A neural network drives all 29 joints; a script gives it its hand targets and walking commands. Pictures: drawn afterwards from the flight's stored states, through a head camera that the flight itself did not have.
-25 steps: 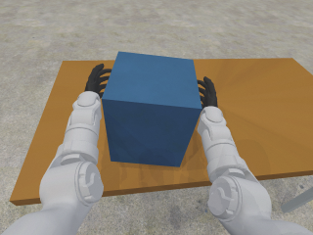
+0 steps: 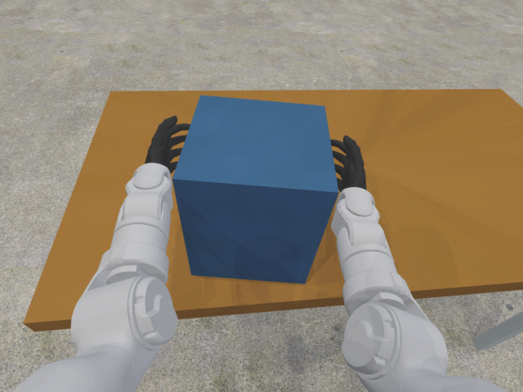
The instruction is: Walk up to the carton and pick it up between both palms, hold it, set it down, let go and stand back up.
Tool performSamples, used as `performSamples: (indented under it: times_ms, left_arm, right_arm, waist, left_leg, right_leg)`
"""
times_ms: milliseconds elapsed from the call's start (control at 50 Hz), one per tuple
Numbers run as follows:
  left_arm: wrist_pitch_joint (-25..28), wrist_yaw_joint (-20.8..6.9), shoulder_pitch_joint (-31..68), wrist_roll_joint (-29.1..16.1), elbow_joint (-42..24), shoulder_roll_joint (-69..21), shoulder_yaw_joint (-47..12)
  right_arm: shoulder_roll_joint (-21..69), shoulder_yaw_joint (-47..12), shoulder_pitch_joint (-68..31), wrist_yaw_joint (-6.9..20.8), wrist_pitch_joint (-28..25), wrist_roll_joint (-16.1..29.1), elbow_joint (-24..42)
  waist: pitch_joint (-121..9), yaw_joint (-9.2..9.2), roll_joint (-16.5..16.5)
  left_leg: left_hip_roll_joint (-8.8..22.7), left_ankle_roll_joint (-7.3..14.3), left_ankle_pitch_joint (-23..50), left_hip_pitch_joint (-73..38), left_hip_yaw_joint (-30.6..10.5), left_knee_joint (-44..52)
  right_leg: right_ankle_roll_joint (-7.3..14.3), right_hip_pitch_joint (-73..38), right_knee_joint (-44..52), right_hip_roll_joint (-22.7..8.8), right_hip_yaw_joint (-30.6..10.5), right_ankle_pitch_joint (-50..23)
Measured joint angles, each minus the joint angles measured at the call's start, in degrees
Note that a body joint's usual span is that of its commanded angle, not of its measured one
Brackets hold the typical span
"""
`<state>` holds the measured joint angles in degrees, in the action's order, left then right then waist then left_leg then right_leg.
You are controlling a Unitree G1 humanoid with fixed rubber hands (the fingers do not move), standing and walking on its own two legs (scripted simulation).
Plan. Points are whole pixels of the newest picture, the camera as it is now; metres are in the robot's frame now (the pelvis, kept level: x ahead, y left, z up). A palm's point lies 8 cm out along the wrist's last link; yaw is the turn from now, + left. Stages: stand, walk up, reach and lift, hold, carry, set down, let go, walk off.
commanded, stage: set down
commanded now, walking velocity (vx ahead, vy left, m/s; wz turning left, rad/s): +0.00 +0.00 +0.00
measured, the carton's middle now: (255, 194) +0.44 +0.03 +0.05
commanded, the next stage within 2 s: none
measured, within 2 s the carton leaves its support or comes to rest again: rests again in 0.04 s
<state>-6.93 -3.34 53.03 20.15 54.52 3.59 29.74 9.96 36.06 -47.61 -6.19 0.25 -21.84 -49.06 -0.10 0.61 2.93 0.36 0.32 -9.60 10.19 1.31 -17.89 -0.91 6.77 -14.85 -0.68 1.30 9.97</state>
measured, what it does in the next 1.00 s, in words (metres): stands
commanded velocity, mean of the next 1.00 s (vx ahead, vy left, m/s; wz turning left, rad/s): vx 0.00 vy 0.00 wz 0.00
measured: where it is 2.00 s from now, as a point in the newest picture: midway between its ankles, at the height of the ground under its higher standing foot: outside the picture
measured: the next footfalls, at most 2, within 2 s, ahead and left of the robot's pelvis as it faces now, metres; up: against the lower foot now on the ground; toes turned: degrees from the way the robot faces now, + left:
none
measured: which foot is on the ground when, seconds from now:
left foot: down 0.00-1.00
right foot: down 0.00-1.00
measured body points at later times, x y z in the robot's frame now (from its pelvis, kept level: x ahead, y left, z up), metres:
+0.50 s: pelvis +0.00 +0.00 +0.00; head +0.03 +0.02 +0.45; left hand +0.44 +0.18 +0.11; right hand +0.42 -0.12 +0.10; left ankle -0.01 +0.11 -0.75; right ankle -0.03 -0.13 -0.75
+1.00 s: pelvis +0.00 +0.00 +0.00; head +0.04 +0.02 +0.45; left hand +0.44 +0.18 +0.11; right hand +0.42 -0.12 +0.10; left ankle +0.00 +0.11 -0.75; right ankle -0.03 -0.13 -0.75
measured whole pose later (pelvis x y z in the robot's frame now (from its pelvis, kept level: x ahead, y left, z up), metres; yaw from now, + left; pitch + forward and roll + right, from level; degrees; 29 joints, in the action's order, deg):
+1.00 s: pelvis +0.00 +0.00 +0.00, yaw +0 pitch +2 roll +0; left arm -3.8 -7.6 52.3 26.4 49.4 -0.1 36.7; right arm 13.2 39.1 -45.4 -3.7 -4.1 -27.4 -42.2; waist 3.3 1.1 2.6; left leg 0.5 0.6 -9.1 9.5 3.1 -16.7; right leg -1.0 6.5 -14.9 -1.3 2.6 10.2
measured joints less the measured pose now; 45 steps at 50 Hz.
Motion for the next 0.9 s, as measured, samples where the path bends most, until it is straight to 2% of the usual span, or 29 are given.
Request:
performSamples:
  times_ms: [220,440,900]
  left_arm:
    - [1.8,-0.5,-0.4,1.2,0.2,-0.8,1.5]
    - [3.1,-1.7,-0.9,2.1,-0.8,-1.5,2.7]
    - [2.9,-3.8,-0.6,5.7,-4.3,-3.3,6.3]
  right_arm:
    - [0.9,1.9,0.7,1.4,-1.7,-2.1,1.4]
    - [1.5,2.0,1.6,1.6,-3.1,-3.1,2.7]
    - [2.9,3.1,2.0,2.4,-4.0,-5.2,6.1]
  waist:
    - [0.4,0.34,-0.3]
    - [0.8,0.36,-0.3]
    - [3.0,0.50,-0.4]
  left_leg:
    - [0.0,0.1,0.3,0.6,0.5,0.4]
    - [0.0,0.1,0.2,0.3,0.8,0.6]
    - [0.1,0.2,0.5,-0.5,1.6,1.1]
  right_leg:
    - [-0.1,0.7,0.1,-0.2,0.3,-0.2]
    - [-0.1,0.5,0.1,-0.3,0.7,0.1]
    - [-0.1,-0.2,0.0,-0.6,1.2,0.2]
